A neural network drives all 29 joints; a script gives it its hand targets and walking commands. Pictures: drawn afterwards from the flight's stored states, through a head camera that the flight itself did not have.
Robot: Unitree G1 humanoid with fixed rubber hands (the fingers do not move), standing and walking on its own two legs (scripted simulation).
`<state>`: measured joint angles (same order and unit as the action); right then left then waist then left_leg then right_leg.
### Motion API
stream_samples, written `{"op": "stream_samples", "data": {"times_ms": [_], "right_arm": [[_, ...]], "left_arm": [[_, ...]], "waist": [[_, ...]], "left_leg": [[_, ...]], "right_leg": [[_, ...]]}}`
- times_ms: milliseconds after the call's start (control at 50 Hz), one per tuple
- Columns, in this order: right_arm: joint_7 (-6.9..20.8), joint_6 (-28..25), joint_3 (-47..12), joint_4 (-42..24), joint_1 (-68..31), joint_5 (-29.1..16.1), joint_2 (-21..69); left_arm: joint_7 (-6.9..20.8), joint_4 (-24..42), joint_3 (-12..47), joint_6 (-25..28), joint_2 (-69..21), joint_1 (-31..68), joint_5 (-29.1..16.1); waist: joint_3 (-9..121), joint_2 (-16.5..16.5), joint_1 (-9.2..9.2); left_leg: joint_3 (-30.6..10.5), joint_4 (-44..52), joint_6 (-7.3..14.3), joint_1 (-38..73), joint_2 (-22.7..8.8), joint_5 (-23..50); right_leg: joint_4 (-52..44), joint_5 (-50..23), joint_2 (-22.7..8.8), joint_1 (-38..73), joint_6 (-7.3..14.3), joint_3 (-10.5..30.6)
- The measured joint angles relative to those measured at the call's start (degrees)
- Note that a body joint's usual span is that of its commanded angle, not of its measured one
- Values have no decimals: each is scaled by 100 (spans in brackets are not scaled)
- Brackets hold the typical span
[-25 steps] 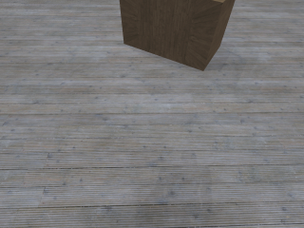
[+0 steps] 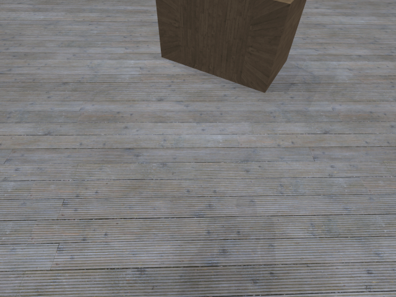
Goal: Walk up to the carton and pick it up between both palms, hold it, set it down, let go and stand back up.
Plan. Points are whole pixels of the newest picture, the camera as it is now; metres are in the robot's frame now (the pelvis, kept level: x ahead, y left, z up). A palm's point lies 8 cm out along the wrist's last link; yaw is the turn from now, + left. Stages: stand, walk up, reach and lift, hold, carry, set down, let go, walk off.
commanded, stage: stand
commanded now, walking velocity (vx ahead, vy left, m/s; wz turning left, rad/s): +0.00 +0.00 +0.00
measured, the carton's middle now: out of the picture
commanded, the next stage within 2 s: walk up in 0.44 s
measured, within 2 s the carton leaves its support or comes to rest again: neither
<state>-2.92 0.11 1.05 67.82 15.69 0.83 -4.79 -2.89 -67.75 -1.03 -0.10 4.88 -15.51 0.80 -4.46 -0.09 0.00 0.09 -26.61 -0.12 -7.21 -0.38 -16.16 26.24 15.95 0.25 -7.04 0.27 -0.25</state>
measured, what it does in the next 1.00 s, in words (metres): walks ahead: right foot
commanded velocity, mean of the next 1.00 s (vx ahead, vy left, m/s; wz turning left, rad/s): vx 0.20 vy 0.00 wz -0.06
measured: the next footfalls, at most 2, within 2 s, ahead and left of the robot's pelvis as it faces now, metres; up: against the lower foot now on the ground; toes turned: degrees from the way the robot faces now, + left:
right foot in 0.90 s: +0.09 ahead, -0.18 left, +0.00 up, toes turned -11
left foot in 1.36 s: +0.48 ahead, +0.06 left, +0.00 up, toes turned +4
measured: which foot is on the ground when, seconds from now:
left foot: down 0.00-0.90, up 0.92-1.00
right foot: down 0.00-0.66, up 0.68-0.88, down 0.90-1.00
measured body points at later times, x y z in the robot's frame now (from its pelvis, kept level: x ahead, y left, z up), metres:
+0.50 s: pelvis +0.00 +0.00 +0.00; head +0.01 +0.00 +0.45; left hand -0.02 +0.19 -0.17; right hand -0.02 -0.20 -0.17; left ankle -0.02 +0.12 -0.74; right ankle -0.02 -0.12 -0.74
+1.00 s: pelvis +0.08 -0.07 -0.02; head +0.08 -0.10 +0.43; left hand +0.11 +0.18 -0.15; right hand +0.02 -0.30 -0.19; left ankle +0.01 +0.08 -0.68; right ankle +0.05 -0.17 -0.74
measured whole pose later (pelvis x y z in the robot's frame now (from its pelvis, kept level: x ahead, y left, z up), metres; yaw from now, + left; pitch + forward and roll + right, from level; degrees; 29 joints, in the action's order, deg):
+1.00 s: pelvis +0.08 -0.07 -0.02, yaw -4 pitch -1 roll +0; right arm 0.6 -0.9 4.7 65.7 21.0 2.5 -11.5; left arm -0.3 -59.3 -4.1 4.2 8.5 -17.1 2.2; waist -1.0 -4.4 1.4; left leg 1.3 -61.6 0.9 -19.3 -4.2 -25.4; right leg 37.1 21.9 -2.7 -14.1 0.9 -7.0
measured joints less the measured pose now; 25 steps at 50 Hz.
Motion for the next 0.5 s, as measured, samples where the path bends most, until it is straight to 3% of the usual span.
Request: {"op": "stream_samples", "data": {"times_ms": [500], "right_arm": [[5,-24,-40,38,34,-10,19]], "left_arm": [[7,-42,40,29,-17,-29,-10]], "waist": [[19,-3,0]], "left_leg": [[-4,52,-9,-3,-9,18]], "right_leg": [[-54,-19,9,-1,9,-5]]}}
